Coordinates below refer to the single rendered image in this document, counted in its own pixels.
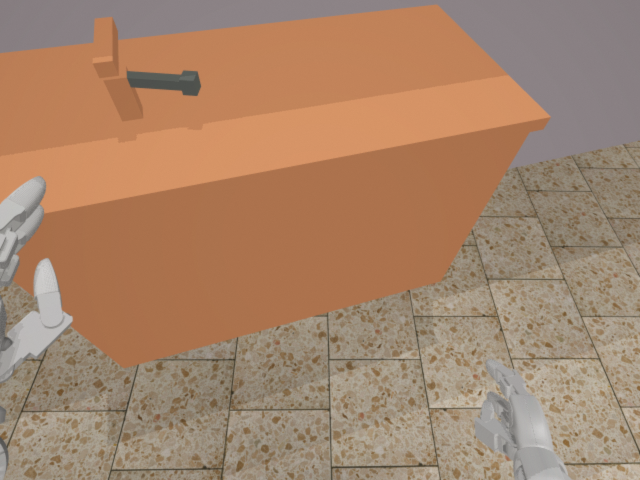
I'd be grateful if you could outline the right robot forearm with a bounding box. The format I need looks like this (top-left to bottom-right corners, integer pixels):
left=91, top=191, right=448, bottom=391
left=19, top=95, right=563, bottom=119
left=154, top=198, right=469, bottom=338
left=513, top=447, right=572, bottom=480

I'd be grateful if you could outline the left robot hand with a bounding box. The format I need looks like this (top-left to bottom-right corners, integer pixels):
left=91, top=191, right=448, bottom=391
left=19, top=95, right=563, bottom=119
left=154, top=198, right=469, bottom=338
left=0, top=176, right=73, bottom=384

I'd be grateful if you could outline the right robot hand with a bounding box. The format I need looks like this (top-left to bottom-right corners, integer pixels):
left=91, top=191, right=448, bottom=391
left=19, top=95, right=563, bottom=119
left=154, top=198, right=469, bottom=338
left=474, top=359, right=554, bottom=461

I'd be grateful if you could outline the tap lever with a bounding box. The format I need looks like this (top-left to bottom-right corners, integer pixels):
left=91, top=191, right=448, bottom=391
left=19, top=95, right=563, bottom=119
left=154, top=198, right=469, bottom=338
left=127, top=70, right=201, bottom=96

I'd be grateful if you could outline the counter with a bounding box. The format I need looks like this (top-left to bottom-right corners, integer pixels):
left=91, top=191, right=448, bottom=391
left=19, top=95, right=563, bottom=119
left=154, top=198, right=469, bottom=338
left=0, top=5, right=551, bottom=368

